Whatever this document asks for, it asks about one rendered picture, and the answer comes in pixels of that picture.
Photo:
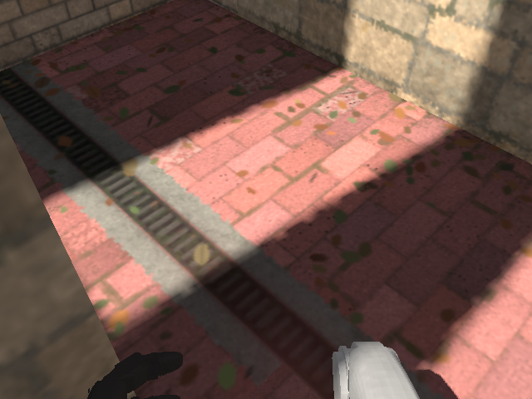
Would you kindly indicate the right robot thigh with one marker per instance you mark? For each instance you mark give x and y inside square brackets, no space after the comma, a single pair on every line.
[368,370]

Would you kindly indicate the left robot hand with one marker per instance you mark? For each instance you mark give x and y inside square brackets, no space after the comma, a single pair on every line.
[133,372]

